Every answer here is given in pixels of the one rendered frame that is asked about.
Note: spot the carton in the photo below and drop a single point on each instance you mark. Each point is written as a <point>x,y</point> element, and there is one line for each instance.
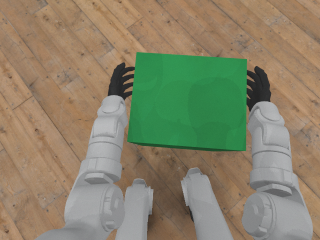
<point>189,102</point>

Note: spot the robot right upper arm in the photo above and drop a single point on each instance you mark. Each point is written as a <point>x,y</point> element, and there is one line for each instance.
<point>271,217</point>

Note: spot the robot left forearm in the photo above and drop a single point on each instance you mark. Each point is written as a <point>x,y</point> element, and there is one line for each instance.
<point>102,162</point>

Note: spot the right robot shin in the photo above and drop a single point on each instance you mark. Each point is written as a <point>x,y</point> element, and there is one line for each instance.
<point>194,171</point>

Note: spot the robot left thigh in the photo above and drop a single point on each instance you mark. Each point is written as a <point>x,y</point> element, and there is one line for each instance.
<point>138,205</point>

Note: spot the robot left hand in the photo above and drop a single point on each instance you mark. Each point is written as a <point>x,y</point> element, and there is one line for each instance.
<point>117,86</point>

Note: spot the robot right forearm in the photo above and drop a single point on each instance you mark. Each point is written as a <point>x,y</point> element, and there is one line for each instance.
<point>272,170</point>

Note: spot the robot right hand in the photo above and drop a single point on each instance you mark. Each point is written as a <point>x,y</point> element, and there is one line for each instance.
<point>260,88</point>

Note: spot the robot left upper arm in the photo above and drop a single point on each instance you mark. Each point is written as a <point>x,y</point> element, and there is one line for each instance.
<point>92,212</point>

